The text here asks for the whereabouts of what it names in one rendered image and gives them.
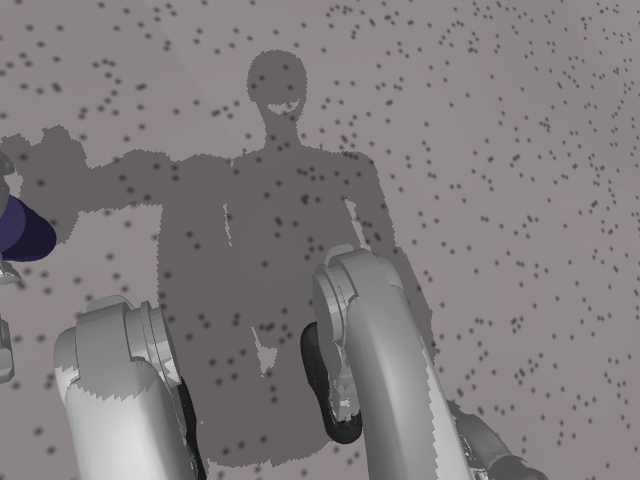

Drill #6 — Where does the right robot arm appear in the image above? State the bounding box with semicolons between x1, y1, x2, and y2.
488;455;549;480

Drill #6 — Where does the cup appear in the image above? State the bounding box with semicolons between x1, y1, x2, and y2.
0;194;57;262

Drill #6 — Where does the right robot foot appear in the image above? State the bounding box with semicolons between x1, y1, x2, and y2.
300;321;362;444

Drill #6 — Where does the right robot hand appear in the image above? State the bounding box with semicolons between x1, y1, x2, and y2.
447;400;512;480

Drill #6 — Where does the left robot hand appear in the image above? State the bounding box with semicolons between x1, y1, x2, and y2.
0;151;21;285

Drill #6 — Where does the left robot foot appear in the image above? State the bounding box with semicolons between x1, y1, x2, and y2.
177;376;206;480

